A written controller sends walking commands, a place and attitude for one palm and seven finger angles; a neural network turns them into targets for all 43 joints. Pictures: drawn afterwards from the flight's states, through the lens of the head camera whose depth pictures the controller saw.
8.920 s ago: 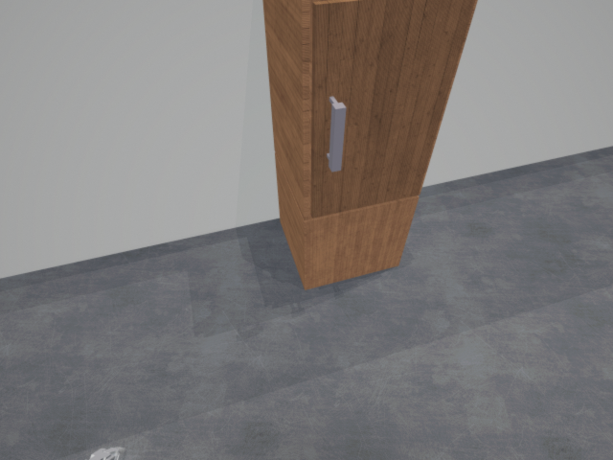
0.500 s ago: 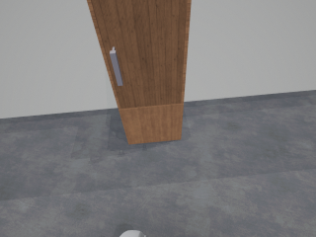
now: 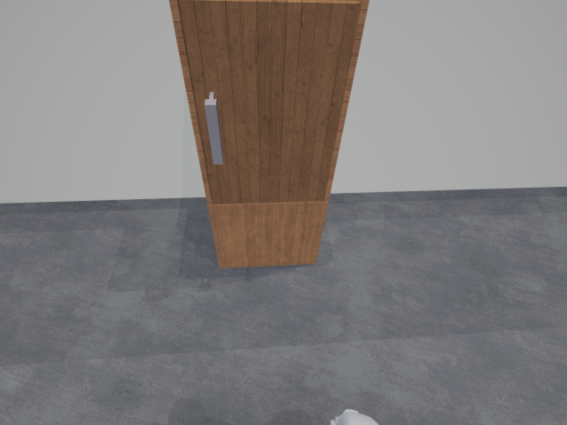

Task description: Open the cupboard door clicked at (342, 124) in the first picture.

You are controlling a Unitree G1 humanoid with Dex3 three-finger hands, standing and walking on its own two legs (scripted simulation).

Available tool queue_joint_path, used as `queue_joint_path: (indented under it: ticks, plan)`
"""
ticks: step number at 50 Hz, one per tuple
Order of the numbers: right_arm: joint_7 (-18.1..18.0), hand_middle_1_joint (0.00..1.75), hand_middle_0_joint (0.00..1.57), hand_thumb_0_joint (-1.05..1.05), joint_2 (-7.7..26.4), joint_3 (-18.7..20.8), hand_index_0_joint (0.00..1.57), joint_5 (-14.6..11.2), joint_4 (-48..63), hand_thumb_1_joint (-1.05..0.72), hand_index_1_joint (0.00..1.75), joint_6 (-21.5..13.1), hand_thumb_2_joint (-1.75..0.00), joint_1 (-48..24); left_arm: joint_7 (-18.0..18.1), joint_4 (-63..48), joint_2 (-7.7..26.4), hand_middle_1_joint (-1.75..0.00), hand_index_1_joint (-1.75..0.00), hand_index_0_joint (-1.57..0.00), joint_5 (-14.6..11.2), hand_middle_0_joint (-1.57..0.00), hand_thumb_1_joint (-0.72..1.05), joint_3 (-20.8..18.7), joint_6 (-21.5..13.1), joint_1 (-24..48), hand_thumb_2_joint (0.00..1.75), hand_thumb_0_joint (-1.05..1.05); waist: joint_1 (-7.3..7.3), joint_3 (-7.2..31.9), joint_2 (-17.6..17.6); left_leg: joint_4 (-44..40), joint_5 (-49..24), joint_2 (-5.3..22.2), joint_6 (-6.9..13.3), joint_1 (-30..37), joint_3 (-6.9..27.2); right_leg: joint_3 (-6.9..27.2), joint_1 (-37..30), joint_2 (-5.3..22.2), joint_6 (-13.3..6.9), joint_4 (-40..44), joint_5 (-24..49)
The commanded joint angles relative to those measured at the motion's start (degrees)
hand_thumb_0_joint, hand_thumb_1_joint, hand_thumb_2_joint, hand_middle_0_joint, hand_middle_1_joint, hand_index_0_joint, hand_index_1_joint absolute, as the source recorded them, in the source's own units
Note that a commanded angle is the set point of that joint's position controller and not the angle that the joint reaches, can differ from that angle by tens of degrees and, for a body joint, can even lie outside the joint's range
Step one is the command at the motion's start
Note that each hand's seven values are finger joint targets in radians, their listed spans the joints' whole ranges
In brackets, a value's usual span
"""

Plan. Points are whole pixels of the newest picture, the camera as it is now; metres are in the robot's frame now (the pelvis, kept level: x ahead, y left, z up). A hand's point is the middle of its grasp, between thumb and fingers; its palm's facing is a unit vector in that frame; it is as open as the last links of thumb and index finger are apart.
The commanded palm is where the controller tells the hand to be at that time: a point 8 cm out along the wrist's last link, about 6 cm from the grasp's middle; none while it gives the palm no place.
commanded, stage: take the last steps up to it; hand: left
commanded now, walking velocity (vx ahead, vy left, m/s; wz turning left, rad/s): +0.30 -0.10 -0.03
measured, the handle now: (215, 129) +0.79 +0.21 -0.04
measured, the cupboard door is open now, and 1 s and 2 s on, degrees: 0 0 0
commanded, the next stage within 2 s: come to a stop and stand still in 0.56 s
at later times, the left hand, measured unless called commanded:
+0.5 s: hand out of the picture +0.15 +0.13 -0.19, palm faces +0.08 -0.99 -0.15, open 7.3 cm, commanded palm none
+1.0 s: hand (234, 339) +0.30 +0.10 -0.18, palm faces +0.03 -0.97 -0.25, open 7.3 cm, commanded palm none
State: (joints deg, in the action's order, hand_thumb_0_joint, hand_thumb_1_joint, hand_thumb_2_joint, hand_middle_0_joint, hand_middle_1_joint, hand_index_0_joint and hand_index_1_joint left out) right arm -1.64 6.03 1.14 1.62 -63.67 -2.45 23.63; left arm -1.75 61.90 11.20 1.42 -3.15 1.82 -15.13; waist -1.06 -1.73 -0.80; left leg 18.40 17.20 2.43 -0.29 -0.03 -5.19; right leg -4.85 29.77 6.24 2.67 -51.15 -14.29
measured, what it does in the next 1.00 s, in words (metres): walks ahead: right foot, then left foot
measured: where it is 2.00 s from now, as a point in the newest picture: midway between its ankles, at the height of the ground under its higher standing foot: outside the picture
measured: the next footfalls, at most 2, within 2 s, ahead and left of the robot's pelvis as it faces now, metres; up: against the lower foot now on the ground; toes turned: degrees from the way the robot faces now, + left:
right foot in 0.14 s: +0.17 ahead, -0.16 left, +0.00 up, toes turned -9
left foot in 0.52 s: +0.27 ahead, +0.06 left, +0.00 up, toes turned +10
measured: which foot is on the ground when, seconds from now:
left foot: down 0.00-0.14, up 0.16-0.50, down 0.52-0.92, up 0.94-1.00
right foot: up 0.00-0.12, down 0.14-0.54, up 0.56-0.88, down 0.90-1.00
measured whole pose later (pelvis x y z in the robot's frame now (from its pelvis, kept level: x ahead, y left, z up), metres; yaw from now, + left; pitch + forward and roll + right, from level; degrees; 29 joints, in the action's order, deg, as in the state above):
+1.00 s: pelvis +0.26 -0.08 -0.02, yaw +1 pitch -1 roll +1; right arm -1.7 7.9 3.3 0.4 -62.5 2.4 14.9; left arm 1.6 60.3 8.6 1.4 -2.1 0.1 -11.1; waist -0.9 -5.9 1.9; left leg 46.6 30.1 2.3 -1.2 -16.3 -4.7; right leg -5.8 19.9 4.5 -0.9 -34.6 -13.4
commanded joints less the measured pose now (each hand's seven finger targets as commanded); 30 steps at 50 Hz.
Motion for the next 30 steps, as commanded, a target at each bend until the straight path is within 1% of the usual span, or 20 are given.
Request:
queue_joint_path:
  ticks: [1, 3, 4, 5, 6, 7, 8, 10, 12, 14, 16, 19, 22, 24, 25, 26, 27, 28, 29, 30]
  plan:
    - [-0.6, 0.3, 0.2, 0.0, 11.3, 3.0, 0.2, 0.5, 0.6, -0.9, 0.3, -0.8, -0.9, 3.2, -0.2, -6.2, 0.9, -0.3, -0.3, -0.2, -0.4, -0.2, 0.9, -0.3, -2.3, 9.3, 0.9, 0.0, -1.84, -7.0, 8.8, -5.7, -15.7, 15.7, 8.2, -4.1, 8.1, -0.9, 1.1, -0.1, -0.8, 10.0, -0.7]
    - [-0.5, 0.3, 0.2, 0.0, 11.9, 3.3, 0.2, 0.6, 0.4, -0.9, 0.3, -0.6, -0.9, 1.9, -0.3, -5.4, 1.3, -0.3, -0.3, -0.2, -0.4, -0.2, 0.9, -0.7, -2.9, 7.3, 0.9, 0.0, -0.64, -5.6, 9.1, -2.5, -15.9, 15.4, 7.2, -6.8, 7.6, -2.3, -6.7, -1.7, -1.7, 14.7, -0.1]
    - [-0.4, 0.3, 0.2, 0.0, 11.8, 3.2, 0.2, 0.5, 0.2, -0.9, 0.3, -0.5, -0.9, 1.9, -0.2, -4.3, 2.1, -0.3, -0.3, -0.2, -0.4, -0.2, 0.9, -0.8, -3.3, 4.0, 0.9, 0.0, 0.93, -3.5, 6.6, 1.8, -18.7, 13.8, 6.3, -8.0, 6.5, -4.0, -12.9, -3.7, -2.3, 18.5, 1.3]
    - [-0.2, 0.3, 0.2, 0.0, 11.4, 3.2, 0.2, 0.2, 0.1, -0.9, 0.3, -0.5, -0.9, 1.5, 0.0, -2.1, 3.3, -0.3, -0.3, -0.2, -0.2, -0.2, 0.9, -1.3, -3.8, -2.7, 0.9, 0.0, 4.04, -0.5, 4.5, 9.8, -21.6, 11.0, 4.7, -9.7, 3.6, -4.8, -21.7, -5.0, -2.9, 22.0, 3.2]
    - [0.2, 0.3, 0.2, 0.0, 9.9, 3.0, 0.2, -0.4, 0.3, -0.9, 0.3, -0.8, -0.9, 1.8, 0.5, 0.6, 6.9, -0.3, -0.3, -0.2, 0.0, -0.2, 0.9, -2.2, -4.7, -10.8, 0.9, 0.0, 7.48, 4.9, -0.5, 22.7, -18.2, 8.0, 2.6, -18.1, 0.4, 2.1, -35.4, 0.8, -5.5, 24.3, 2.0]
    - [0.6, 0.3, 0.2, 0.0, 5.3, 1.9, 0.2, -1.2, 2.4, -0.9, 0.3, -1.3, -0.9, 1.9, 1.4, 2.5, 13.7, -0.3, -0.3, -0.2, 0.1, -0.2, 0.9, -3.9, -5.2, -18.5, 0.9, 0.0, 9.44, 10.7, -17.3, 41.8, 10.2, 0.0, 0.2, -31.7, -3.6, 24.6, -46.2, 16.6, -11.7, 30.7, 5.5]
    - [0.4, 0.3, 0.2, 0.0, 7.5, 2.0, 0.2, -1.4, 4.1, -0.9, 0.3, -0.8, -0.9, -0.9, 1.8, 2.6, 14.8, -0.3, -0.3, -0.2, -0.9, -0.2, 0.9, -3.5, -5.0, -18.6, 0.9, 0.0, 9.3, 11.4, -13.4, 52.0, 17.8, 0.6, 1.4, -34.0, 3.1, 30.6, -41.3, 20.2, -15.1, 35.8, 1.0]
    - [0.9, 0.3, 0.2, 0.0, 7.0, 2.7, 0.2, -0.6, 5.3, -0.9, 0.3, -0.2, -0.9, -6.8, 2.5, -0.4, 9.8, -0.3, -0.3, -0.2, -0.6, -0.2, 0.9, -2.4, -4.4, -7.3, 0.9, 0.0, 6.24, 0.4, -7.6, 57.2, 9.5, 5.3, 1.8, -37.8, 5.6, 26.4, -26.0, 17.8, -14.6, 40.0, -16.7]
    - [1.4, 0.3, 0.2, 0.0, 5.6, 2.6, 0.2, 0.2, 4.4, -0.9, 0.3, 0.9, -0.9, -4.8, 3.0, -2.2, 5.0, -0.3, -0.3, -0.2, 0.0, -0.2, 0.9, -0.8, -4.7, -1.2, 0.9, 0.0, 1.88, -2.5, -3.4, 51.6, 4.7, 6.6, 0.8, -31.7, 4.3, 15.6, -14.8, 13.8, -11.8, 41.1, -12.0]
    - [1.7, 0.3, 0.2, 0.0, 3.9, 2.5, 0.2, 0.3, 3.9, -0.9, 0.3, 1.7, -0.9, -2.0, 3.1, -2.4, 3.3, -0.3, -0.3, -0.2, 0.4, -0.2, 0.9, -0.5, -5.1, -0.3, 0.9, 0.0, -0.38, -2.2, -4.6, 44.1, 3.8, 6.2, -0.1, -26.6, 2.5, 8.8, -10.8, 10.9, -10.8, 41.4, -7.2]
    - [2.1, 0.3, 0.2, 0.0, 3.6, 2.3, 0.2, 0.2, 4.8, -0.9, 0.3, 2.2, -0.9, -2.8, 2.9, -2.7, 4.0, -0.3, -0.3, -0.2, 0.2, -0.2, 0.9, -0.2, -5.1, 0.1, 0.9, 0.0, -0.65, -3.5, -5.7, 37.5, 1.5, 5.5, -0.6, -23.9, 0.6, 6.3, -7.4, 9.4, -11.1, 42.5, -7.2]
    - [2.6, 0.3, 0.2, 0.0, 4.3, 2.3, 0.2, 0.1, 6.5, -0.9, 0.3, 1.6, -0.9, -5.8, 2.6, -1.9, 5.5, -0.3, -0.3, -0.2, 0.3, -0.2, 0.9, -0.5, -5.3, -1.1, 0.9, 0.0, -0.09, -3.5, -6.1, 28.1, 0.1, 4.9, -0.5, -23.4, -0.2, 6.1, -11.1, 9.2, -11.8, 41.8, -7.5]
    - [2.6, 0.3, 0.2, 0.0, 5.3, 2.2, 0.2, 0.1, 7.1, -0.9, 0.3, 0.5, -0.9, -7.5, 2.3, -1.4, 6.4, -0.3, -0.3, -0.2, 0.0, -0.2, 0.9, -0.9, -5.2, -2.5, 0.9, 0.0, 0.03, -2.7, -3.5, 19.7, -2.1, 3.3, -0.4, -19.0, -2.0, 6.1, -14.0, 8.8, -11.6, 37.8, -4.8]
    - [2.2, 0.3, 0.2, 0.0, 6.2, 2.1, 0.2, 0.1, 5.7, -0.9, 0.3, -0.3, -0.9, -5.1, 2.1, -0.8, 5.4, -0.3, -0.3, -0.2, -0.4, -0.2, 0.9, -0.7, -4.8, -3.7, 0.9, 0.0, -0.88, -1.8, 0.2, 11.9, -5.3, 1.9, -0.6, -9.3, -3.3, 4.0, -11.3, 6.4, -9.4, 31.3, -3.7]
    - [1.8, 0.3, 0.2, 0.0, 8.8, 2.5, 0.2, 0.2, 4.6, -0.9, 0.3, -0.8, -0.9, -1.3, 2.0, -1.0, 3.7, -0.3, -0.3, -0.2, -0.6, -0.2, 0.9, -0.2, -4.6, -4.4, 0.9, 0.0, -2.58, -0.7, 6.4, 7.2, -3.2, 4.9, 0.5, -2.8, 1.8, 1.9, -7.3, 3.3, -7.5, 22.9, -3.7]
    - [1.3, 0.3, 0.2, 0.0, 13.7, 3.6, 0.2, 0.7, 3.5, -0.9, 0.3, -1.0, -0.9, 3.7, 1.6, -2.3, 1.0, -0.3, -0.3, -0.2, -0.9, -0.2, 0.9, 0.2, -4.4, -4.4, 0.9, 0.0, -4.22, 0.4, 17.5, 0.1, -1.4, 16.3, 5.4, 2.6, 17.8, -3.5, 0.8, -2.9, -4.3, 8.3, -8.3]
    - [0.7, 0.3, 0.2, 0.0, 16.1, 4.0, 0.2, 0.7, 2.9, -0.9, 0.3, -0.6, -0.9, 6.3, 1.6, -4.0, 1.5, -0.3, -0.3, -0.2, -0.5, -0.2, 0.9, 0.4, -4.5, -2.0, 0.9, 0.0, -5.01, 1.2, 20.3, -6.0, -1.5, 23.2, 9.7, 3.1, 28.2, -2.6, 5.2, -5.2, -3.4, -3.8, -19.4]
    - [0.1, 0.3, 0.2, 0.0, 15.4, 3.6, 0.2, 0.5, 2.8, -0.9, 0.3, -0.4, -0.9, 4.5, 1.8, -4.1, 2.6, -0.3, -0.3, -0.2, -0.1, -0.2, 0.9, 0.1, -3.9, 0.3, 0.9, 0.0, -4.64, -0.5, 16.6, -6.9, -1.6, 24.2, 10.8, -0.7, 27.6, 1.5, 6.8, -2.8, -3.6, -11.2, -18.0]
    - [0.0, 0.3, 0.2, 0.0, 13.4, 3.0, 0.2, 0.2, 4.1, -0.9, 0.3, -0.4, -0.9, 1.4, 1.5, -3.7, 3.0, -0.3, -0.3, -0.2, -0.1, -0.2, 0.9, 0.0, -3.9, 0.8, 0.9, 0.0, -3.06, -2.8, 10.5, -6.8, -2.7, 22.8, 11.1, -4.1, 24.8, 2.6, 7.3, -1.1, -3.6, -13.9, -14.2]
    - [0.0, 0.3, 0.2, 0.0, 11.7, 2.4, 0.2, 0.2, 4.6, -0.9, 0.3, -0.7, -0.9, -1.1, 1.2, -3.0, 2.1, -0.3, -0.3, -0.2, 0.1, -0.2, 0.9, -0.1, -3.9, 0.5, 0.9, 0.0, -1.95, -3.6, 7.6, -7.3, -5.0, 20.8, 10.2, -6.8, 20.4, 3.4, 6.1, 0.1, -3.1, -14.1, -10.9]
